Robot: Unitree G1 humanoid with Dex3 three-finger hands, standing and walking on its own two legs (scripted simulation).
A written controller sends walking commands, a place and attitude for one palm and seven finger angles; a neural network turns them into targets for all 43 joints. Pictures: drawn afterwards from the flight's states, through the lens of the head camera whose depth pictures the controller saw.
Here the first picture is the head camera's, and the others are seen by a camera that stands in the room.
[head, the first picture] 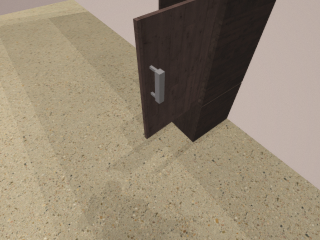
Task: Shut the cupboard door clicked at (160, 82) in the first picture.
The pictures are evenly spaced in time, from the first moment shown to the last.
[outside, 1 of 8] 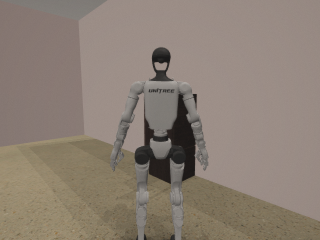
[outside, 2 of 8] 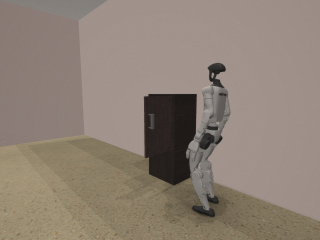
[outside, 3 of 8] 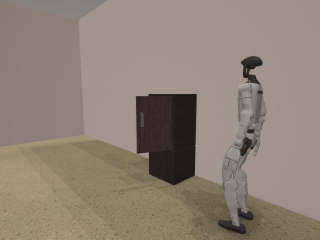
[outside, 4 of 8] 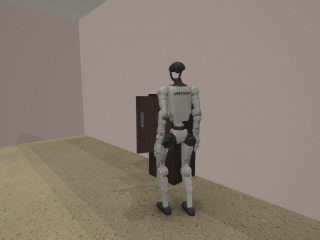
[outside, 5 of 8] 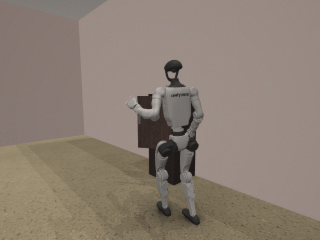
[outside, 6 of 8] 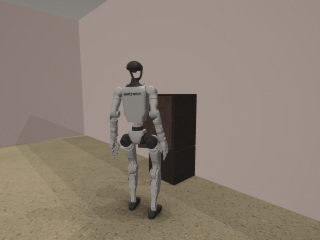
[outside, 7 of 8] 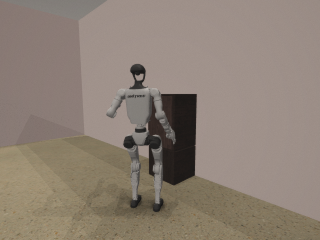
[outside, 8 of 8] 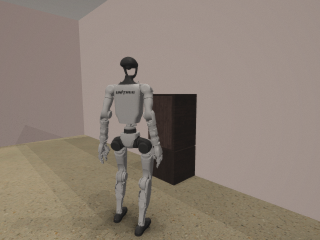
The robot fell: no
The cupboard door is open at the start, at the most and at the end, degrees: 94 94 1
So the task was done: yes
